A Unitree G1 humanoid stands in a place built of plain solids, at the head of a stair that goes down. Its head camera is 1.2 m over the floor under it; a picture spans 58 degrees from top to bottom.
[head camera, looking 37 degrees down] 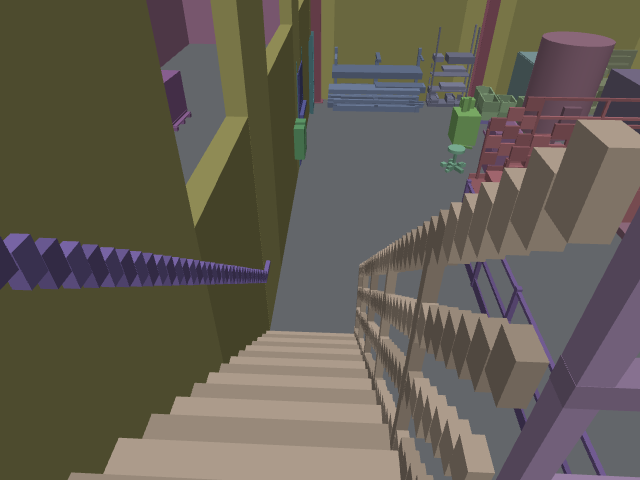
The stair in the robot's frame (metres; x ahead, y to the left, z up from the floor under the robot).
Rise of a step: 0.20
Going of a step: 0.22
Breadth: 1.16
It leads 3 degrees to the right of straight ahead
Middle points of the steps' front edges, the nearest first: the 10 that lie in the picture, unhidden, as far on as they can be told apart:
0.85 0.24 -0.40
1.07 0.23 -0.61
1.29 0.22 -0.81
1.51 0.21 -1.01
1.73 0.20 -1.21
1.96 0.19 -1.42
2.18 0.18 -1.62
2.40 0.17 -1.82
2.62 0.16 -2.03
2.84 0.15 -2.23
